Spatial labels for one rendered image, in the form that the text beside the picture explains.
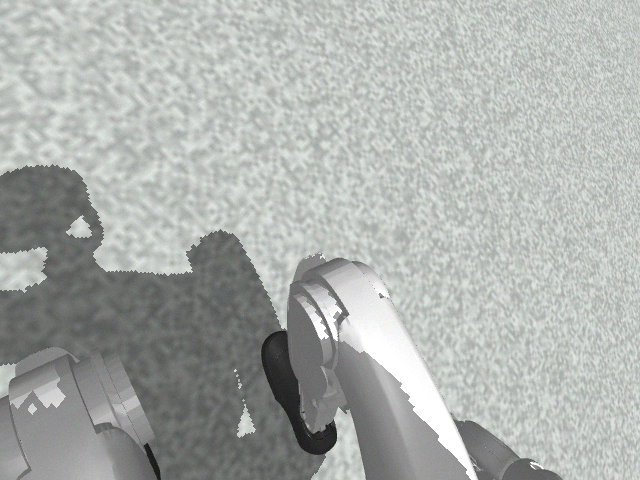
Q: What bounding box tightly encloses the right robot hand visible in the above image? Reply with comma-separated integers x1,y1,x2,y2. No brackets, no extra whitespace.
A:
450,413,521,480

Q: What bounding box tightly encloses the left robot foot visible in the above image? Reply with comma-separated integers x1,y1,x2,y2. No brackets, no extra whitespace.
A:
144,443,161,480

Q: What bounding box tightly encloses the right robot arm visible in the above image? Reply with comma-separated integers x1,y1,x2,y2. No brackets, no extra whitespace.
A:
502,458,563,480

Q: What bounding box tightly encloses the right robot foot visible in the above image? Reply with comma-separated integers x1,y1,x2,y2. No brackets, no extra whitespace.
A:
261,331,337,455

